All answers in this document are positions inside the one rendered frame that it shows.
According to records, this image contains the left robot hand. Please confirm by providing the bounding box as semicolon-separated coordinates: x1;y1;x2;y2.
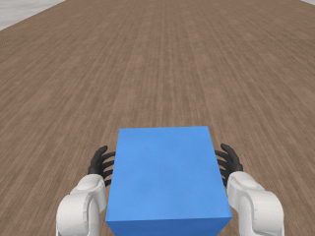
88;146;116;188

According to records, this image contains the carton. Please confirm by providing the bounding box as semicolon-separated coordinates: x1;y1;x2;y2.
105;126;232;236

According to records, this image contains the robot left forearm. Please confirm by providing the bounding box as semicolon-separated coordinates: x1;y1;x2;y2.
56;174;107;236

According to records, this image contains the robot right forearm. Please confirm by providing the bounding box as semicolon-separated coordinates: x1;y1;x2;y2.
226;171;284;236

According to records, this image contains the right robot hand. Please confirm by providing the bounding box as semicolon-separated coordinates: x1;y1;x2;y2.
215;144;243;188

